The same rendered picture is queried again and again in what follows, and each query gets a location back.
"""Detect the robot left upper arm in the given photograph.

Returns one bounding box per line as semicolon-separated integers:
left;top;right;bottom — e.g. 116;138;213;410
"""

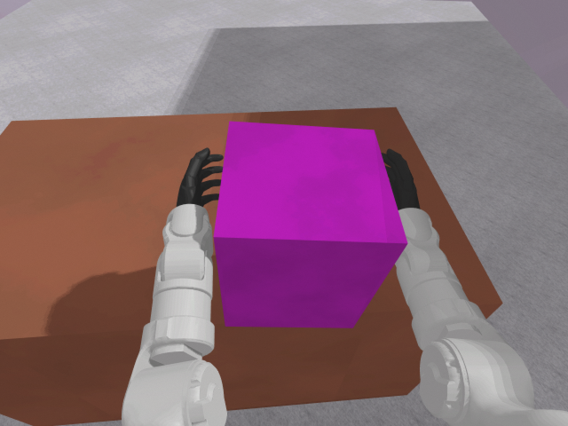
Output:
122;359;227;426

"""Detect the left robot hand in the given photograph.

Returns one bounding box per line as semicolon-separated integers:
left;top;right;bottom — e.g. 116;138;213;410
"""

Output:
177;148;224;207

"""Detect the left robot forearm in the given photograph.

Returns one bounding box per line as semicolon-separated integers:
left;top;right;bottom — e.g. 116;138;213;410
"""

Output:
122;204;215;426

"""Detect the right robot forearm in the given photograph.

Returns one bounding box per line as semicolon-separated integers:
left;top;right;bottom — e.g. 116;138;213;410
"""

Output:
395;208;534;402

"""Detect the robot right upper arm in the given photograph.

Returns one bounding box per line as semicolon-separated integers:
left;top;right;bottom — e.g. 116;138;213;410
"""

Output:
420;337;568;426

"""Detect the pedestal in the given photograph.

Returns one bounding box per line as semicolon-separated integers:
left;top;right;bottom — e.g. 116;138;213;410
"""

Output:
0;107;503;426

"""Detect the right robot hand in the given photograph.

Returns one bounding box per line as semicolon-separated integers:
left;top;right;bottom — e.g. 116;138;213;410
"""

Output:
381;149;420;210

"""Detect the carton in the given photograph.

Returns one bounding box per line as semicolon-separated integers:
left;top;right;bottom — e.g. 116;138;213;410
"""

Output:
214;122;408;328

